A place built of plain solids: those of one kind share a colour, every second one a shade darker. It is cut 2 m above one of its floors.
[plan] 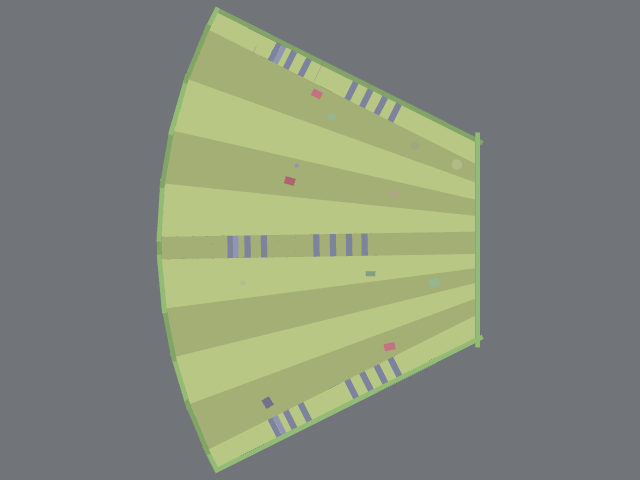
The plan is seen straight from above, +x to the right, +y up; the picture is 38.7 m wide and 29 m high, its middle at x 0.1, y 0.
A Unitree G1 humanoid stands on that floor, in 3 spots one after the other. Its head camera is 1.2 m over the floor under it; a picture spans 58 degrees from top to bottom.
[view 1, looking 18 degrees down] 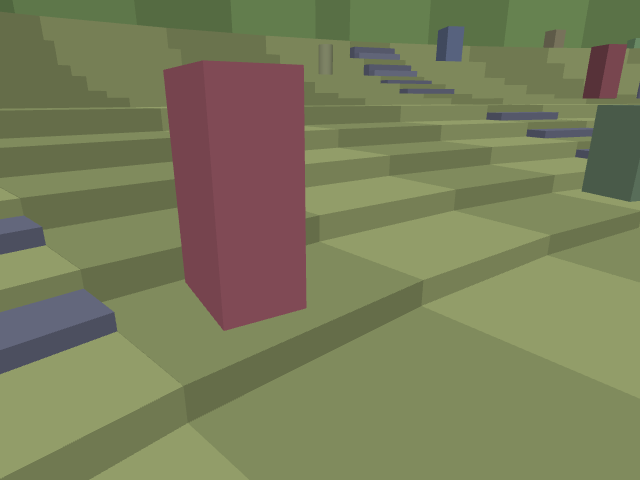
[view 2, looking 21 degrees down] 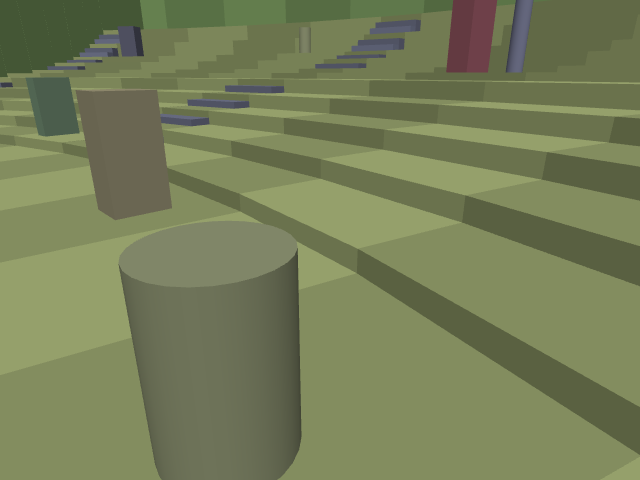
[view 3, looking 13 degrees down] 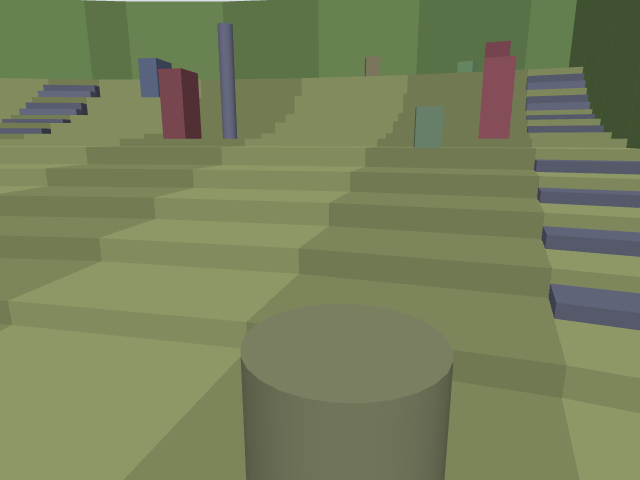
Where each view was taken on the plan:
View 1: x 6.52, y -6.79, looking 160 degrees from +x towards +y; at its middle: floor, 3.29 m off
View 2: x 6.58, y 6.66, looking -142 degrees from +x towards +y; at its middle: floor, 3.06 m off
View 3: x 6.81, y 5.55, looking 176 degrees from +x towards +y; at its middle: floor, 3.65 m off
